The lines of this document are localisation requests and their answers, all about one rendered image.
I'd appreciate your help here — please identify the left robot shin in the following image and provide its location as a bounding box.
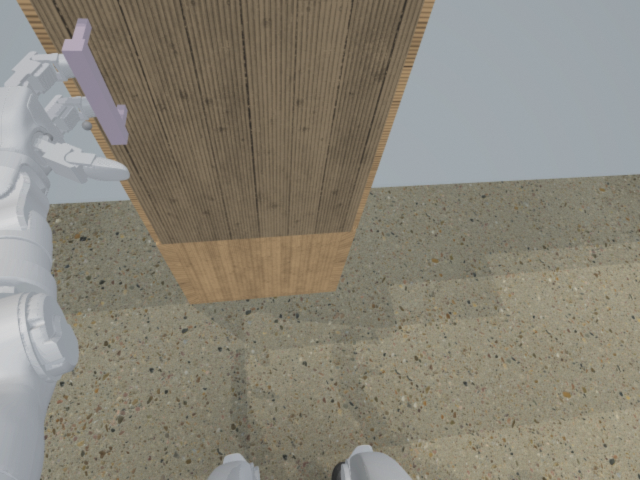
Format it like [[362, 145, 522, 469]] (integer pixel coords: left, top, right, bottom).
[[223, 453, 247, 464]]

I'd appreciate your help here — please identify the left robot hand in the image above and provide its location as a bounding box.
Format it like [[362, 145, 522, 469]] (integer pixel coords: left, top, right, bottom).
[[0, 51, 130, 184]]

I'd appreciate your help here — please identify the cupboard door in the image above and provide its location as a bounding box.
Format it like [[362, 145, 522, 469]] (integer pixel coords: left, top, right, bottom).
[[29, 0, 425, 244]]

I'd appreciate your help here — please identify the handle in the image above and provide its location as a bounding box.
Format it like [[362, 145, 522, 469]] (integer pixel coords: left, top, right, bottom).
[[61, 18, 129, 145]]

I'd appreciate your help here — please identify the robot right thigh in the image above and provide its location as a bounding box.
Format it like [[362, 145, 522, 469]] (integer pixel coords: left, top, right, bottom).
[[341, 452, 412, 480]]

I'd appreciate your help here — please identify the robot left forearm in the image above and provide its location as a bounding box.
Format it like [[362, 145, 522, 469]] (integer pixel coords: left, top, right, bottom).
[[0, 150, 57, 301]]

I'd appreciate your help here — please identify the robot left upper arm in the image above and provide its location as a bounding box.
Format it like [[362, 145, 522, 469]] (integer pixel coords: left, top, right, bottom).
[[0, 292, 79, 480]]

